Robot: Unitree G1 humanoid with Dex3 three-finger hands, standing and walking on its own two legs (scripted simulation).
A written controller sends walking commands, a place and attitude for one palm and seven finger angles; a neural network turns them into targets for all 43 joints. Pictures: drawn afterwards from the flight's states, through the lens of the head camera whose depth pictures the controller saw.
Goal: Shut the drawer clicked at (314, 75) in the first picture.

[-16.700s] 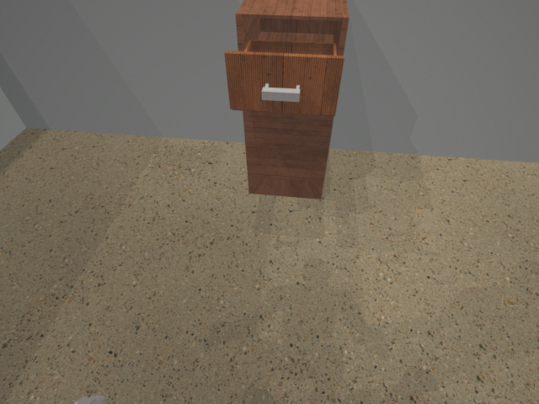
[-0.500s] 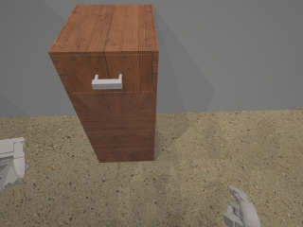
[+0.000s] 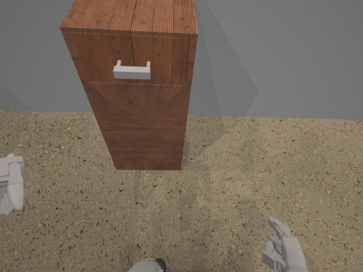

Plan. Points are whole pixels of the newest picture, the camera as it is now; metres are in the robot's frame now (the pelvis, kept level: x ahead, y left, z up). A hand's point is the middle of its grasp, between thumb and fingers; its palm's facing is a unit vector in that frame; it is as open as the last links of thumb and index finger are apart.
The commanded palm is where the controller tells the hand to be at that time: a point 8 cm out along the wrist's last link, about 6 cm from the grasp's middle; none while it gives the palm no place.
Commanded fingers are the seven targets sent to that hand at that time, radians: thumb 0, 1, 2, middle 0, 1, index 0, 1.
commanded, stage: step back with the hand held close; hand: left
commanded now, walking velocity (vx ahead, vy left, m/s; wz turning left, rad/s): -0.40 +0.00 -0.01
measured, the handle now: (133, 68) +0.67 +0.20 +0.02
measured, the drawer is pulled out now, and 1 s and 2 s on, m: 0.00 0.00 0.00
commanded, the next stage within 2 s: stop stepping back and stand still in 0.32 s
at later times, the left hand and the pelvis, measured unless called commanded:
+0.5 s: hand out of the picture +0.09 +0.24 +0.17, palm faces +0.32 -0.82 -0.47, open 3.2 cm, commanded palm +0.02 +0.28 +0.19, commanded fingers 0.00 0.90 0.90 -1.40 -1.60 -1.40 -1.60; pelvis -0.11 +0.00 +0.01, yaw +0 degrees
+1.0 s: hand out of the picture +0.02 +0.23 +0.17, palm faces +0.35 -0.83 -0.44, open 3.2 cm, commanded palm -0.04 +0.27 +0.19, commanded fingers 0.00 0.90 0.90 -1.40 -1.60 -1.40 -1.60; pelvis -0.18 +0.00 +0.00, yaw -3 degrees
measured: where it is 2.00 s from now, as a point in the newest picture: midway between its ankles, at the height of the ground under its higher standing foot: outside the picture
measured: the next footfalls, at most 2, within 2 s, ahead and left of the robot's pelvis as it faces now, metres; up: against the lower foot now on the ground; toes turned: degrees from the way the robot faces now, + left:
left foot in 0.36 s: -0.10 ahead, +0.10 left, +0.00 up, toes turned -1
right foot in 0.58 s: -0.13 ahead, -0.10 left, +0.00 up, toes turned -3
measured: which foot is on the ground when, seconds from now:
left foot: down 0.00-0.14, up 0.16-0.34, down 0.36-1.00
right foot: down 0.00-0.36, up 0.38-0.56, down 0.58-1.00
